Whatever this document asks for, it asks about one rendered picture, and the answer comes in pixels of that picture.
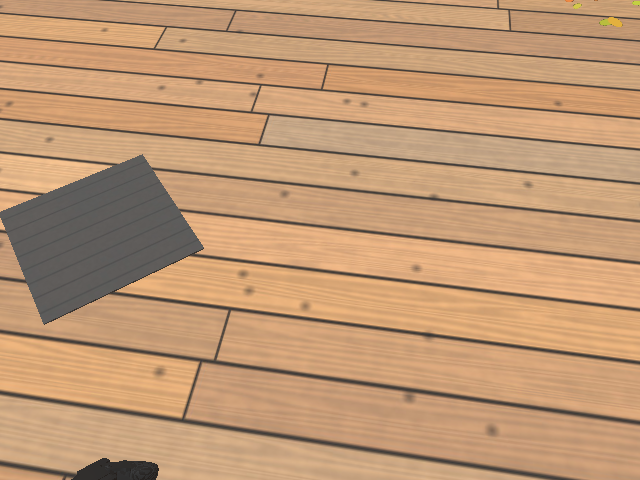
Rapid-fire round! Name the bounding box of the left robot hand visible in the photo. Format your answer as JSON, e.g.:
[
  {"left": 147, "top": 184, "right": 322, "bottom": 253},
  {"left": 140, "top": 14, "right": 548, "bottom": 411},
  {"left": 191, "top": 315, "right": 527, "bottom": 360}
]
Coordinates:
[{"left": 71, "top": 458, "right": 159, "bottom": 480}]

